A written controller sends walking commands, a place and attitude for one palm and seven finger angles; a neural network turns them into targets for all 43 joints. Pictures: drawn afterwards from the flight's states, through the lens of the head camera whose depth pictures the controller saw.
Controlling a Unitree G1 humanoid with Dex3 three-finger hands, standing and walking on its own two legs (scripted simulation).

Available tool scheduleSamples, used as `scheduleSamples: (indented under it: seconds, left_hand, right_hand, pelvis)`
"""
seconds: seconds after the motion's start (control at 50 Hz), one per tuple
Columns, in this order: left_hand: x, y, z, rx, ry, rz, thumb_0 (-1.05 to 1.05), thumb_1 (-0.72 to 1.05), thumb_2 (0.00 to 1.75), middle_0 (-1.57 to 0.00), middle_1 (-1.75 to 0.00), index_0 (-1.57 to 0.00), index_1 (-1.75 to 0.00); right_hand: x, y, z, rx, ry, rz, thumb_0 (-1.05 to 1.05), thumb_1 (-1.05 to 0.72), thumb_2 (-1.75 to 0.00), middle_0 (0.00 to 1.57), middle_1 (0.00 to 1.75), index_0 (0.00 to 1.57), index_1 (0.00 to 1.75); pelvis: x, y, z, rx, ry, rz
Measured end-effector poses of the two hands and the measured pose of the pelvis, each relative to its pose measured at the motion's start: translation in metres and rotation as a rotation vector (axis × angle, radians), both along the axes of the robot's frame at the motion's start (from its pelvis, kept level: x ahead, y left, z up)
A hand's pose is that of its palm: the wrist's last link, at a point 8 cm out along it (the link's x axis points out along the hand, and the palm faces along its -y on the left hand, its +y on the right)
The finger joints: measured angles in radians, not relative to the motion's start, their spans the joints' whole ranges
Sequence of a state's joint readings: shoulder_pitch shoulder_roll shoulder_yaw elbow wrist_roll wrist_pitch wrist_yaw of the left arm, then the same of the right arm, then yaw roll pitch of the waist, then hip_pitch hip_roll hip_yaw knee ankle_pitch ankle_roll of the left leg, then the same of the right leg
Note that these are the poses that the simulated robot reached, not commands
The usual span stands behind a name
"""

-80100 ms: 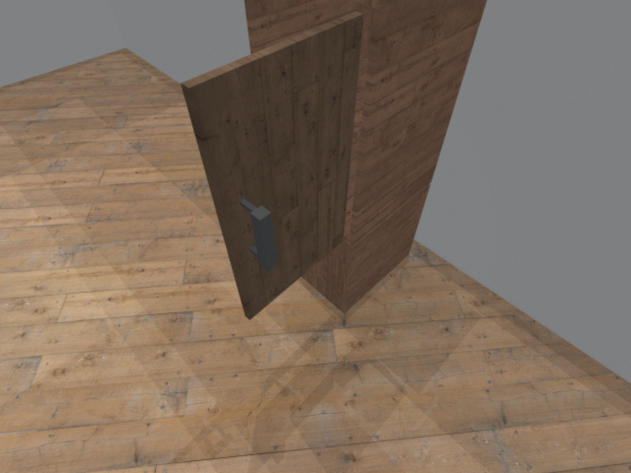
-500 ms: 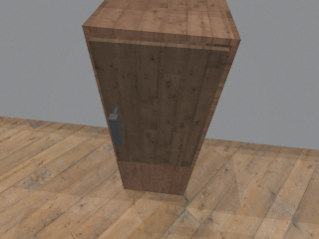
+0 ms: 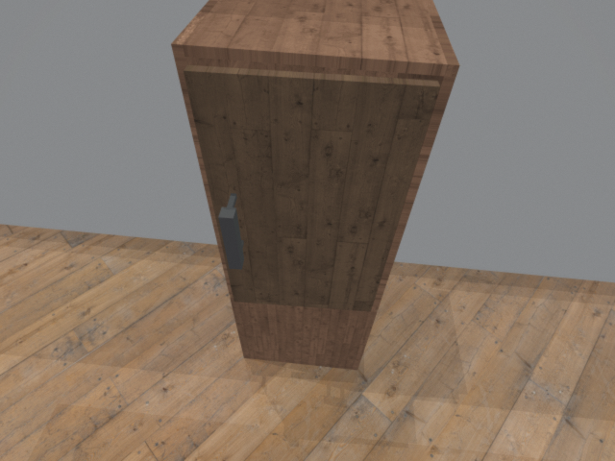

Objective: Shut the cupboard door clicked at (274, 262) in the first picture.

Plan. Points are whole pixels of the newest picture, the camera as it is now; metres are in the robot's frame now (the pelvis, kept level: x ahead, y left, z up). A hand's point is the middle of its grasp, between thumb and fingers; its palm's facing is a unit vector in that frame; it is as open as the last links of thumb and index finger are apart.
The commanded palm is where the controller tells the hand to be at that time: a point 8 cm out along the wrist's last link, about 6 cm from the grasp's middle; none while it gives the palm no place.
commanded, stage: come to a stop and stand still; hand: left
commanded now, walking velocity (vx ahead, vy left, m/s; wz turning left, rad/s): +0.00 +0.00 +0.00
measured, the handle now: (234, 231) +0.51 +0.17 -0.05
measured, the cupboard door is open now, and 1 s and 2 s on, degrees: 2 2 2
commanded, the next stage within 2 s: look again from close up in 0.58 s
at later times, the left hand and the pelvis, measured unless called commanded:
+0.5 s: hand out of the picture +0.00 +0.19 -0.17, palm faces +0.00 -0.97 -0.25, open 7.4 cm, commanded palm none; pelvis -0.02 -0.01 -0.01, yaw +0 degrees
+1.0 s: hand out of the picture -0.01 +0.16 -0.18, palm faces +0.03 -0.98 -0.19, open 7.4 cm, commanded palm none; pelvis -0.01 -0.01 +0.00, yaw +1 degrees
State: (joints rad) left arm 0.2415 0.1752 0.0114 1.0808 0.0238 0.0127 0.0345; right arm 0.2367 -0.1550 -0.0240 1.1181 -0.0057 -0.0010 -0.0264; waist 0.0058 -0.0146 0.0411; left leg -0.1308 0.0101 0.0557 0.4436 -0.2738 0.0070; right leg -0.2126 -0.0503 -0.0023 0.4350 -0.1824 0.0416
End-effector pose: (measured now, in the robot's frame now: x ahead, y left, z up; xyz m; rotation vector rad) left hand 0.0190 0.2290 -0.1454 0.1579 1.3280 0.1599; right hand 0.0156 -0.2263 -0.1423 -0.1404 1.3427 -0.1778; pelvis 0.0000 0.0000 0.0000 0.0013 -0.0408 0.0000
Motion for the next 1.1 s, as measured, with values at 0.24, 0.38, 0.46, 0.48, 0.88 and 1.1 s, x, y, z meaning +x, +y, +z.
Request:
scheduleSamples:
  seconds: [0.24, 0.38, 0.46, 0.48, 0.88, 1.1]
  left_hand:
    - [-0.021, -0.001, 0.004, 0.016, 0.033, 0.001, 0.00, 0.91, 0.90, -0.20, -0.30, -0.20, -0.30]
    - [-0.027, 0.003, 0.002, 0.045, 0.027, -0.026, 0.00, 0.91, 0.90, -0.20, -0.30, -0.20, -0.30]
    - [-0.024, 0.005, 0.003, 0.046, 0.001, -0.028, 0.01, 0.91, 0.90, -0.20, -0.30, -0.20, -0.30]
    - [-0.023, 0.005, 0.004, 0.047, -0.009, -0.027, 0.01, 0.91, 0.90, -0.20, -0.30, -0.20, -0.30]
    - [-0.027, -0.015, 0.002, -0.002, -0.004, -0.002, 0.00, 0.91, 0.90, -0.20, -0.30, -0.20, -0.30]
    - [-0.033, -0.023, -0.001, -0.020, 0.030, 0.012, 0.01, 0.91, 0.90, -0.20, -0.30, -0.20, -0.30]
  right_hand:
    - [-0.015, -0.018, 0.001, -0.011, 0.023, 0.011, 0.01, -0.91, -0.90, 0.21, 0.30, 0.20, 0.30]
    - [-0.011, -0.027, -0.001, -0.024, -0.030, 0.023, 0.01, -0.91, -0.90, 0.20, 0.30, 0.20, 0.30]
    - [-0.006, -0.023, -0.003, -0.013, -0.078, 0.037, 0.01, -0.91, -0.90, 0.20, 0.30, 0.20, 0.30]
    - [-0.004, -0.022, -0.003, -0.008, -0.085, 0.042, 0.01, -0.91, -0.90, 0.20, 0.30, 0.20, 0.30]
    - [-0.030, -0.014, -0.003, 0.015, 0.005, 0.041, 0.01, -0.91, -0.90, 0.20, 0.30, 0.20, 0.30]
    - [-0.037, -0.008, -0.003, 0.024, 0.047, 0.025, 0.01, -0.91, -0.90, 0.20, 0.30, 0.20, 0.30]
  pelvis:
    - [-0.009, -0.008, 0.002, 0.005, 0.002, 0.002]
    - [-0.016, -0.009, -0.003, 0.003, -0.004, 0.001]
    - [-0.018, -0.008, -0.005, 0.007, -0.016, 0.007]
    - [-0.019, -0.009, -0.005, 0.008, -0.015, 0.008]
    - [-0.017, -0.013, -0.002, 0.009, 0.007, 0.015]
    - [-0.013, -0.014, -0.001, 0.006, 0.004, 0.014]
